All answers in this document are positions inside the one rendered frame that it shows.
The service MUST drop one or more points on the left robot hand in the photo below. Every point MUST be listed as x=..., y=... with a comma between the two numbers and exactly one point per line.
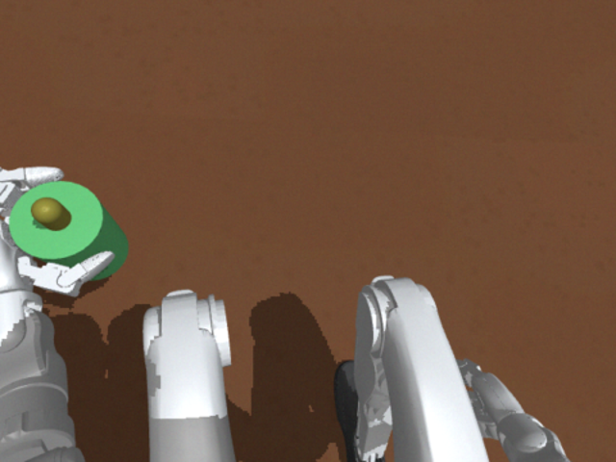
x=18, y=270

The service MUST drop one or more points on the bottle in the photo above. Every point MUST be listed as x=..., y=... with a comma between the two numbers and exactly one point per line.
x=64, y=223

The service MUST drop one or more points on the right robot arm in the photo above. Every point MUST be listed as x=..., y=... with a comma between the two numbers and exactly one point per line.
x=524, y=439

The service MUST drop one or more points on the right robot hand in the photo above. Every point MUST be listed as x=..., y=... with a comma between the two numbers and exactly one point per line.
x=490, y=399

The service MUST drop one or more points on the right robot foot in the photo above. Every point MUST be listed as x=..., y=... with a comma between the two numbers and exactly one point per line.
x=346, y=401

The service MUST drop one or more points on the left robot arm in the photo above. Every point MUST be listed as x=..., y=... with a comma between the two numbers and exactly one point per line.
x=34, y=423

